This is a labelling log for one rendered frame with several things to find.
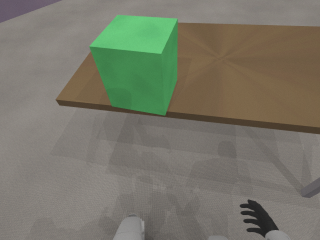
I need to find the robot left thigh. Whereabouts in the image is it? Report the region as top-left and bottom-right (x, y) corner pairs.
(113, 216), (145, 240)

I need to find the right robot forearm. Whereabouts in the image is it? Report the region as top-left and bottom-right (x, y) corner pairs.
(265, 230), (291, 240)

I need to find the carton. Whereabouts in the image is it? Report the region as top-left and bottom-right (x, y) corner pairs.
(89, 15), (178, 116)

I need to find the table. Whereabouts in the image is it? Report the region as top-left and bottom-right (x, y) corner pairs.
(55, 22), (320, 198)

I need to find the robot right hand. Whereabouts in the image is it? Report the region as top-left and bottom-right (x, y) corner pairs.
(240, 199), (279, 238)

